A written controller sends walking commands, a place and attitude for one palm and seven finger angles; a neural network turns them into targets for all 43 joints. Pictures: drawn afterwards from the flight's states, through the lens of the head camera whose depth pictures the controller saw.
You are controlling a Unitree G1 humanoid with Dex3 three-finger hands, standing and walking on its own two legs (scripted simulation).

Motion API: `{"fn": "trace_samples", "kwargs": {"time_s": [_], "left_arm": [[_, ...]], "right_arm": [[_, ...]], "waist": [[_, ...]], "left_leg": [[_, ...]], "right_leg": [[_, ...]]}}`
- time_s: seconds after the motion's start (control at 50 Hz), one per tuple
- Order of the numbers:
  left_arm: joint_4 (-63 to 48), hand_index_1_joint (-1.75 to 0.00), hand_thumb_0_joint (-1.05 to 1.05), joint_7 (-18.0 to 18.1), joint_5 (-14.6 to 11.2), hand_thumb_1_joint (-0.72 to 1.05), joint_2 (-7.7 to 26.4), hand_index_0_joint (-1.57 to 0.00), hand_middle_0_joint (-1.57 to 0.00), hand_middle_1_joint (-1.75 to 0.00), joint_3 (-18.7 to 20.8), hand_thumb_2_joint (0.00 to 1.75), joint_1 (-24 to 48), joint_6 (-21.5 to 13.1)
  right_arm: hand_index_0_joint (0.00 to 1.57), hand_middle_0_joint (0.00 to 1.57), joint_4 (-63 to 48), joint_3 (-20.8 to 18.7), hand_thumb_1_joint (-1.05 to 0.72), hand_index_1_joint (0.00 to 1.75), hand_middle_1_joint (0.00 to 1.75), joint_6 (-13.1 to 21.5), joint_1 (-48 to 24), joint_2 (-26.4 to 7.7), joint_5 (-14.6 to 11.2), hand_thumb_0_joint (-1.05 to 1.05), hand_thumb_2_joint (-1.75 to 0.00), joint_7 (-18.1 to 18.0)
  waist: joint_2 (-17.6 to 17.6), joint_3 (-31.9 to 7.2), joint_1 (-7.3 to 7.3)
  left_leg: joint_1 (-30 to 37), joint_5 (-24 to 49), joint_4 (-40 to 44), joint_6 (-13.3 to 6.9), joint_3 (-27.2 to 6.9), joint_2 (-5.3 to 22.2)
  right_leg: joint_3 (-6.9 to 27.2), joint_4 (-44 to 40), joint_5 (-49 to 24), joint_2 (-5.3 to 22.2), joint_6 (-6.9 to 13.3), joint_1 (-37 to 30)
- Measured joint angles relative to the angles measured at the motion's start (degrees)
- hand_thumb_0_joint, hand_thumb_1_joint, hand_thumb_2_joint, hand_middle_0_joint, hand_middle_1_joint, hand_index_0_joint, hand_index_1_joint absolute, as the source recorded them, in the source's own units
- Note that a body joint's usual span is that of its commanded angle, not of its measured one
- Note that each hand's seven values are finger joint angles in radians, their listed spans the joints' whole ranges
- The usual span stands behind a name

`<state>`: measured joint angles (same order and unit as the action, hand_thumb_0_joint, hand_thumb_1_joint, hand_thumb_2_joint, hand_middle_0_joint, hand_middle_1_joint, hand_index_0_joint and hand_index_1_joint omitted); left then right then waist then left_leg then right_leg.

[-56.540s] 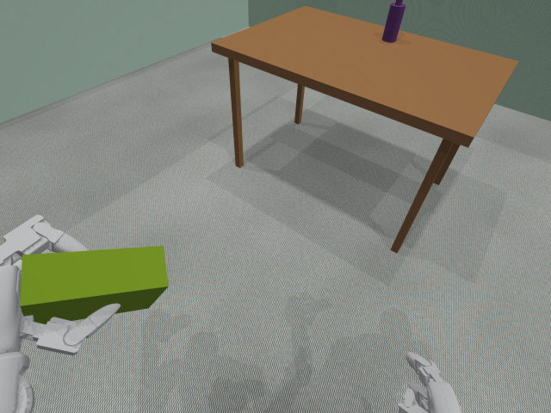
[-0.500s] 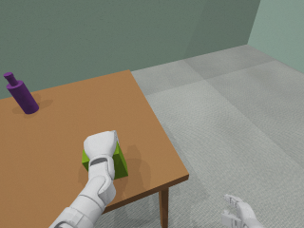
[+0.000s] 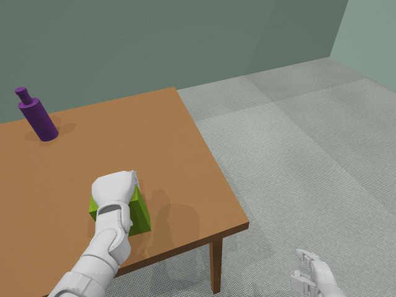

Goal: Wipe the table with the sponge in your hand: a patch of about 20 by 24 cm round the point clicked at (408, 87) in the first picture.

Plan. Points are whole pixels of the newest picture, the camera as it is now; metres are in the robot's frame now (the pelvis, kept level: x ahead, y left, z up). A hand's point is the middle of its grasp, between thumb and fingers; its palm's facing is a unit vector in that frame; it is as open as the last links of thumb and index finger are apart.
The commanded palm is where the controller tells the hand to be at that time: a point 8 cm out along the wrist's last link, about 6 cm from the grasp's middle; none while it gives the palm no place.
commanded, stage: wipe forward along the middle lane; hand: left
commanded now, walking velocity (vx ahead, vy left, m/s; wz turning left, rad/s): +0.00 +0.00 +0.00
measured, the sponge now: (125, 219) +0.30 +0.22 -0.04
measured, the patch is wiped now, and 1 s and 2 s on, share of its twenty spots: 1.00 1.00 1.00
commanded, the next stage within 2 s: slide back across to the first lane in 1.40 s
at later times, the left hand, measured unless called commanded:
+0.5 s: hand (120, 183) +0.37 +0.24 +0.02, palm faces -0.08 -0.02 -1.00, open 9.2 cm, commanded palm +0.35 +0.24 +0.04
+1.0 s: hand (120, 165) +0.43 +0.26 +0.02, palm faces -0.11 -0.01 -0.99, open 9.2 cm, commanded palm +0.41 +0.26 +0.05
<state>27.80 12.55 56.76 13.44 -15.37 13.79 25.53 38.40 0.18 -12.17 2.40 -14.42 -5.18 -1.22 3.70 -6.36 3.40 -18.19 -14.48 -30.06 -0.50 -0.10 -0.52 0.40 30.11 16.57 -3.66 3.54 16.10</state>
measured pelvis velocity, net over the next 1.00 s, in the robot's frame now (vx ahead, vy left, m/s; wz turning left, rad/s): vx -0.01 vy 0.02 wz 0.01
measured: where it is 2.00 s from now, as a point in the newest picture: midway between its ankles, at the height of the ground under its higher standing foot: outside the picture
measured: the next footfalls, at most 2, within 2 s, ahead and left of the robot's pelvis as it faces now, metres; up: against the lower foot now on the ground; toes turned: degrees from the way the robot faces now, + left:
none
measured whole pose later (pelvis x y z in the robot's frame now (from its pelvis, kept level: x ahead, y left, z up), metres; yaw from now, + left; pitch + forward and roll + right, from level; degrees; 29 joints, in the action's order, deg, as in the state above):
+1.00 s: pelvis -0.01 +0.02 -0.02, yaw +0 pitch +14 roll -2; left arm 63.9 16.6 57.7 20.9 -7.9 46.1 17.1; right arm 41.8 -0.3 -9.8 11.6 -14.6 -4.3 -1.6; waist 2.8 -8.4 -3.1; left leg -36.3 -16.1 -38.9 -1.5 -1.0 -0.3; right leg -0.9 35.8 17.0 -3.9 2.3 32.5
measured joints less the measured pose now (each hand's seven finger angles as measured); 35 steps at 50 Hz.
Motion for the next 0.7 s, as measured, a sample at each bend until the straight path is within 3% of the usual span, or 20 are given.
{"fn": "trace_samples", "kwargs": {"time_s": [0.52,0.7], "left_arm": [[23.67,-1.42,-0.01,3.54,0.19,-0.49,3.72,-0.85,-0.84,-1.41,5.12,1.12,19.82,-7.06],[29.14,-1.42,0.00,4.78,0.21,-0.50,4.38,-0.85,-0.84,-1.40,5.75,1.12,24.45,-7.87]], "right_arm": [[0.20,0.20,3.10,-1.01,-0.91,0.30,0.30,1.42,7.25,-0.44,0.34,0.01,-0.90,-1.31],[0.20,0.20,3.51,-0.87,-0.91,0.30,0.30,1.70,8.08,-0.12,0.51,0.00,-0.90,-0.84]], "waist": [[-0.30,-1.45,-3.49],[-0.43,-1.94,-4.30]], "left_leg": [[-11.81,-0.36,-6.03,-0.26,-0.77,0.12],[-14.24,-0.77,-7.13,-0.49,-0.85,0.15]], "right_leg": [[-1.07,4.93,0.06,-0.14,-0.44,11.08],[-1.18,5.37,0.17,-0.18,-0.71,13.17]]}}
